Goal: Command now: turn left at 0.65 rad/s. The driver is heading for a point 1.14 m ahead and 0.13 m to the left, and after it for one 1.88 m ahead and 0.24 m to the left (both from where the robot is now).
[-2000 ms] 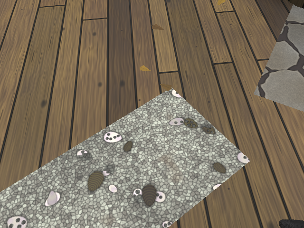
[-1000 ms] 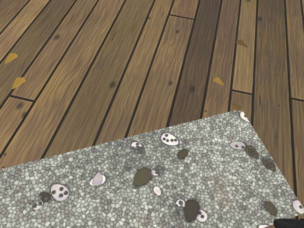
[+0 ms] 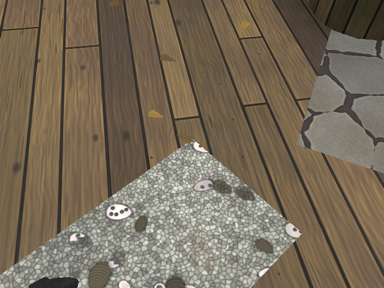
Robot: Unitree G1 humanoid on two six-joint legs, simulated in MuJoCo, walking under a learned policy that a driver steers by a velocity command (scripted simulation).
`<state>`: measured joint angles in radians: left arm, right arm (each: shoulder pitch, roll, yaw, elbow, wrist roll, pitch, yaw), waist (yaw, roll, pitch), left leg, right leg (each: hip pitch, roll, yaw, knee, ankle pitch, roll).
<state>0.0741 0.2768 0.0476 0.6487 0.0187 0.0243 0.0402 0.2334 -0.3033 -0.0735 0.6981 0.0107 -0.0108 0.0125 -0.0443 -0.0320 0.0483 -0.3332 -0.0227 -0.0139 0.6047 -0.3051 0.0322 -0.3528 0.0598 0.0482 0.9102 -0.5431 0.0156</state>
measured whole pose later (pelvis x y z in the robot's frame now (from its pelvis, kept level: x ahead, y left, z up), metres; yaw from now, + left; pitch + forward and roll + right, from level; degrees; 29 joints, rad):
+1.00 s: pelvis +0.43 +0.17 -0.01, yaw +5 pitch +2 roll +2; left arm 0.06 0.33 0.05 0.71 0.02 0.00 -0.09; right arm 0.49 -0.30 -0.05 0.87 -0.03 -0.10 -0.01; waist -0.05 -0.03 0.01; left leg 0.16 -0.03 0.26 0.21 -0.39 -0.02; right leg -0.83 -0.08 -0.08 1.01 -0.03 -0.10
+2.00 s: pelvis +1.37 +0.06 -0.01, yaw -1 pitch +3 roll +0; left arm -0.09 0.25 -0.06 0.57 0.05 -0.10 -0.01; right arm 0.56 -0.29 -0.07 0.90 0.01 -0.07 0.02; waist -0.16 -0.01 0.01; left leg 0.06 -0.12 -0.27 0.51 -0.48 0.10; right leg -0.52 -0.02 0.05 0.49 -0.06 0.00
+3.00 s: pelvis +2.07 +0.17 +0.00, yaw +33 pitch +1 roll +0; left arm 0.11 0.21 0.01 0.70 0.02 -0.05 -0.01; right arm 0.19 -0.29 -0.05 0.80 0.01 0.04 -0.02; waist 0.00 0.01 0.06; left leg -0.41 -0.03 -0.10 1.07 -0.55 -0.05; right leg -0.44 0.04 -0.03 0.50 -0.07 -0.05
